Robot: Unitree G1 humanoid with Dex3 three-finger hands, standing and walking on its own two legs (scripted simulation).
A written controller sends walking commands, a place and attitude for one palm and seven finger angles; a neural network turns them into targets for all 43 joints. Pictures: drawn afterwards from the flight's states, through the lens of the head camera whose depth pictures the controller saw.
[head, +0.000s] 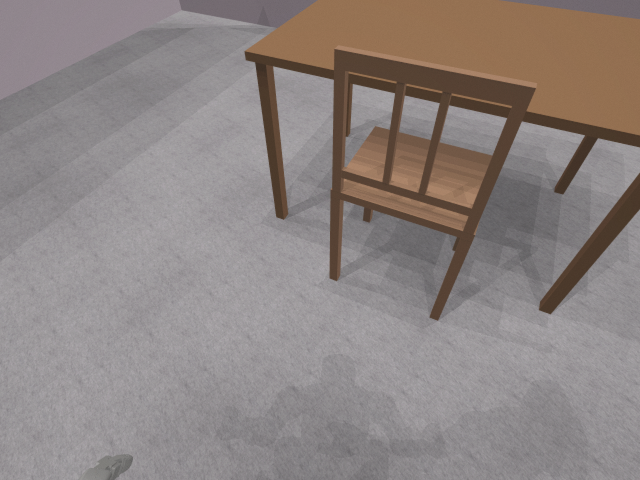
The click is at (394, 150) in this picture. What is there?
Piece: chair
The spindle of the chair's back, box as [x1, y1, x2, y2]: [383, 82, 406, 183]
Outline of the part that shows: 397,82 383,175 383,182 386,183 389,182 391,176 406,84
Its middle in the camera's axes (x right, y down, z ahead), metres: +0.18 -0.25 +0.96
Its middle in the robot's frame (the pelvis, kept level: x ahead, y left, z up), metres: +0.89 -0.14 -0.08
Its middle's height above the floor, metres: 0.69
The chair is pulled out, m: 0.00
